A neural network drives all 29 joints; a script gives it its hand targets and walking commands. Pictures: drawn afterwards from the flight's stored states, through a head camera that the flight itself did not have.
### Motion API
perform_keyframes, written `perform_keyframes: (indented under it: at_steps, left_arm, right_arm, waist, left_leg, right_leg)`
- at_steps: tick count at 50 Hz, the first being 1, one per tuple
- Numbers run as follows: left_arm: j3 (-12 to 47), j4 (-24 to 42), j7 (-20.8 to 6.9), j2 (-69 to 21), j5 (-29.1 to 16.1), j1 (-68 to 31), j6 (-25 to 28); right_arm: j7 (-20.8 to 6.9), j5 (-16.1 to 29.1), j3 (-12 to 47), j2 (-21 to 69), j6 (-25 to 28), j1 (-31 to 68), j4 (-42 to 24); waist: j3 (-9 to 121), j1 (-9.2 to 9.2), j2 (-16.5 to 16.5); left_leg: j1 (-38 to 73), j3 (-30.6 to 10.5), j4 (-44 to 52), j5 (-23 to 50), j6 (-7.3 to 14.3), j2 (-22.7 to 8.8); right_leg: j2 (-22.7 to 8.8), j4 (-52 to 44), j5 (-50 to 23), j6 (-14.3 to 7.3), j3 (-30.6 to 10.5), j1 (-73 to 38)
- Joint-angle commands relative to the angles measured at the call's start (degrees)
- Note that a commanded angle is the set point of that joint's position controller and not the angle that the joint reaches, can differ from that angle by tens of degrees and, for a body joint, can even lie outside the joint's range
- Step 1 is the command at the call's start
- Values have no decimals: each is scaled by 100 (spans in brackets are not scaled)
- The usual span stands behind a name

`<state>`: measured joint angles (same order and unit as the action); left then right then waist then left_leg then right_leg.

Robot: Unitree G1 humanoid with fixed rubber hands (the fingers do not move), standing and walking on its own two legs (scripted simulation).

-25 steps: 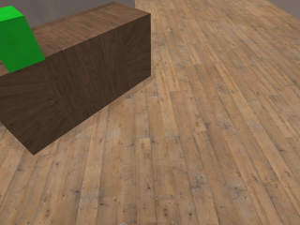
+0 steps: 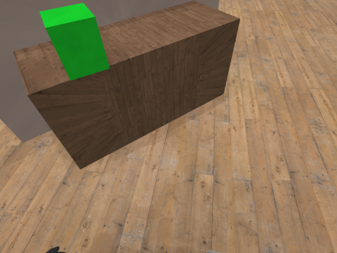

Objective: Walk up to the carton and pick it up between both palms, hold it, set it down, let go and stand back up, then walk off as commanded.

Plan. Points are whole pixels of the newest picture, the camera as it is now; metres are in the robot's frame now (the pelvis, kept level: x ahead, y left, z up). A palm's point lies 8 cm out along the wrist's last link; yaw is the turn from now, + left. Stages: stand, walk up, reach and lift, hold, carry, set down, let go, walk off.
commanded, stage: walk up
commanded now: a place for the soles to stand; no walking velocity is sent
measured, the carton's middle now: (76, 41) +1.05 +0.41 +0.03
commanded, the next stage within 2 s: none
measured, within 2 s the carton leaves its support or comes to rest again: neither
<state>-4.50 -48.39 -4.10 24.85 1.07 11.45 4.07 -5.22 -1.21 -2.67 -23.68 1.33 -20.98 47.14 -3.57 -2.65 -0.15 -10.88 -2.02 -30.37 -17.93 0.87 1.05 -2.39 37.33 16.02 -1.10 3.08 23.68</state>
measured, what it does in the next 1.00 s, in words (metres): walks ahead, turning left: right foot, then left foot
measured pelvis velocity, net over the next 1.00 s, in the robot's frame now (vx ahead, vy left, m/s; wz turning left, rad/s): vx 0.38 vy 0.07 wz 0.46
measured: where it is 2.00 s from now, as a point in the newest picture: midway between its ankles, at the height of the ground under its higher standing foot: (152, 188)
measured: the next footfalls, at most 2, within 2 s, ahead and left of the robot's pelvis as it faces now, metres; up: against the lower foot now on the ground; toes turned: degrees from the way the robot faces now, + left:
right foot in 0.04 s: +0.14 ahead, -0.13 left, +0.00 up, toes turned -1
left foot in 0.40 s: +0.27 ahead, +0.19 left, +0.00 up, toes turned +20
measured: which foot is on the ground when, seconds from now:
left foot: down 0.00-0.02, up 0.04-0.38, down 0.40-0.80, up 0.82-1.00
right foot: up 0.00-0.02, down 0.04-0.42, up 0.44-0.78, down 0.80-1.00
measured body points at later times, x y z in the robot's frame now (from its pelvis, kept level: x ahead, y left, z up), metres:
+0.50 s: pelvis +0.20 +0.06 -0.01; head +0.22 +0.09 +0.44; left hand +0.11 +0.37 -0.13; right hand +0.44 -0.20 -0.08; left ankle +0.24 +0.17 -0.73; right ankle +0.16 -0.11 -0.66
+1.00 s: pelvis +0.38 +0.07 +0.00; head +0.40 +0.07 +0.45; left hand +0.29 +0.39 -0.09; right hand +0.58 -0.21 -0.11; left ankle +0.37 +0.20 -0.68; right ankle +0.44 -0.05 -0.73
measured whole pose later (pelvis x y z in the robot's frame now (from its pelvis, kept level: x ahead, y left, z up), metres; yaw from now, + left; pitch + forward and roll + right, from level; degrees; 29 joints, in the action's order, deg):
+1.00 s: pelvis +0.38 +0.07 +0.00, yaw +26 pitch -2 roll -1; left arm -3.8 -44.8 -2.8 25.1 0.8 18.6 4.3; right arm -2.5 -0.1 -2.7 -26.1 3.7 -18.0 49.9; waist -4.7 1.2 -1.5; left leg -28.8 -0.6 -55.4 -19.8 0.8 -1.6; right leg -4.0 28.7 15.0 -0.3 7.5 11.3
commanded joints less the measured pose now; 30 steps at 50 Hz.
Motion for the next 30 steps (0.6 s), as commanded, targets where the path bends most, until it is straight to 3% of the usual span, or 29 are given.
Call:
perform_keyframes:
  at_steps: [1,2,3,4,5,6,7,8,9,11,12,13,14,16,17,18,19,20,21,22,23,24,25,26,28,30]
  left_arm:
    - [-633,141,264,1523,107,1649,267]
    - [-666,393,330,1862,123,1497,330]
    - [-651,623,345,1911,38,819,348]
    - [-568,684,328,1810,5,483,358]
    - [-508,637,313,1548,-1,385,370]
    - [-418,633,315,1344,-22,384,388]
    - [-379,601,315,1245,-21,428,389]
    - [-367,585,305,1195,-21,573,381]
    - [-378,561,285,1227,-4,766,379]
    - [-387,584,269,1292,-7,865,361]
    - [-405,633,260,1336,-19,867,345]
    - [-400,673,256,1366,-26,859,315]
    - [-391,684,239,1421,-32,905,284]
    - [-401,668,225,1593,-55,873,194]
    - [-370,708,216,1587,-76,860,158]
    - [-309,726,213,1440,-97,937,125]
    - [-217,733,219,1165,-115,1166,80]
    - [-18,848,211,752,-131,1286,68]
    - [-14,982,223,978,-99,1195,83]
    - [-112,940,262,1475,-87,693,63]
    - [-111,855,257,1375,-132,607,50]
    - [-142,734,251,1217,-141,794,58]
    - [-163,632,234,1208,-140,1019,52]
    - [-183,507,208,1184,-124,1322,34]
    - [-198,434,119,1131,-49,1329,-37]
    - [-226,507,36,1099,-34,1011,-81]
  right_arm:
    - [123,28,-220,-803,206,753,-827]
    - [172,-8,-164,-635,192,481,-887]
    - [210,-50,-316,-1165,152,327,-742]
    - [219,-4,-411,-1476,143,460,-577]
    - [190,73,-444,-1530,154,477,-417]
    - [146,132,-414,-1409,177,332,-300]
    - [110,135,-403,-1284,181,251,-164]
    - [60,148,-360,-1175,174,227,-151]
    - [21,153,-313,-1012,158,437,-221]
    - [-53,160,-253,-859,156,889,-415]
    - [-74,150,-230,-835,162,1093,-498]
    - [-84,171,-206,-787,175,1200,-527]
    - [-97,168,-231,-839,177,1310,-569]
    - [-111,113,-303,-931,188,1138,-471]
    - [-84,75,-375,-1036,197,918,-400]
    - [-35,8,-469,-1228,196,427,-256]
    - [57,-63,-573,-1394,214,-296,-38]
    - [173,-125,-688,-1792,231,-684,-14]
    - [278,51,-746,-2242,261,-629,-210]
    - [326,282,-745,-2130,250,-367,-259]
    - [380,282,-655,-1929,287,-51,-324]
    - [401,262,-570,-1705,302,81,-349]
    - [424,252,-503,-1524,333,210,-409]
    - [421,214,-461,-1472,367,409,-455]
    - [389,141,-421,-1514,428,576,-560]
    - [353,114,-448,-1628,449,638,-583]
  waist:
    - [640,1258,1363]
    - [378,1029,1490]
    - [160,738,685]
    - [-174,600,265]
    - [-305,525,198]
    - [-204,435,338]
    - [-123,404,705]
    - [-48,432,850]
    - [-30,494,991]
    - [-71,546,943]
    - [-57,601,771]
    - [-37,628,836]
    - [91,678,741]
    - [312,496,725]
    - [492,301,403]
    - [794,65,13]
    - [1332,-257,-585]
    - [1530,-465,-1438]
    - [1305,-451,-1638]
    - [1007,-469,-629]
    - [581,-216,-290]
    - [466,18,-355]
    - [437,185,-333]
    - [455,330,-559]
    - [398,357,-772]
    - [144,246,-874]
  left_leg:
    - [-2867,-478,-1839,-985,544,145]
    - [-3474,-497,-3146,-1154,232,415]
    - [-3408,-790,-3538,-923,164,-44]
    - [-3170,-849,-3624,-557,154,-359]
    - [-2966,-827,-3468,-105,104,-552]
    - [-2763,-760,-3207,162,26,-602]
    - [-2606,-555,-2898,331,-58,-624]
    - [-2562,-354,-2670,455,-84,-572]
    - [-2493,-156,-2366,432,-108,-586]
    - [-2369,126,-1732,427,-154,-628]
    - [-2215,260,-1326,424,-104,-675]
    - [-1989,439,-945,524,-55,-654]
    - [-1680,604,-640,657,-5,-581]
    - [-963,826,-347,724,122,-405]
    - [-334,946,-131,911,182,-248]
    - [404,967,-79,720,249,-66]
    - [1445,733,-1,398,377,-20]
    - [2337,-1100,264,-402,763,-1145]
    - [2514,-3777,1153,-547,1585,-2372]
    - [1883,-3829,1263,-230,1882,-2490]
    - [1390,-2815,1083,909,1632,-2232]
    - [952,-2150,888,1764,1363,-1940]
    - [489,-1607,791,2206,1183,-1722]
    - [110,-1253,801,2234,1150,-1552]
    - [-494,-842,930,1345,1177,-1263]
    - [-874,-849,1245,-215,1207,-1142]
  right_leg:
    - [-769,-1801,1162,-218,-1316,-3404]
    - [-2434,-2762,2363,-535,-3673,-3014]
    - [-2851,-3322,3308,-870,-4255,-2316]
    - [-2641,-3325,3078,-970,-3737,-1743]
    - [-2141,-3097,2320,-847,-2715,-1682]
    - [-1713,-2865,1258,-656,-1767,-1827]
    - [-1407,-2655,190,-602,-932,-1947]
    - [-1217,-2436,-768,-535,-456,-2026]
    - [-1206,-2346,-1365,-729,-223,-2022]
    - [-1237,-2173,-2028,-961,117,-2038]
    - [-1312,-2080,-2188,-990,221,-2060]
    - [-1311,-2046,-2306,-941,348,-1992]
    - [-1302,-2009,-2082,-899,454,-1905]
    - [-1432,-1689,-1495,-907,490,-1604]
    - [-1331,-1187,-1349,-844,661,-1310]
    - [-1207,-391,-1744,-734,894,-1125]
    - [-926,985,-1618,-553,1079,-645]
    - [-567,2371,19,-274,978,727]
    - [47,3258,1460,-90,434,1991]
    - [-380,3478,1256,-99,-308,1898]
    - [-552,3377,920,-116,-368,1857]
    - [-628,3047,698,-157,-429,1521]
    - [-689,2682,596,-112,-399,1102]
    - [-657,2441,499,-65,-314,683]
    - [-579,1901,422,9,-140,263]
    - [-566,1312,160,51,-43,256]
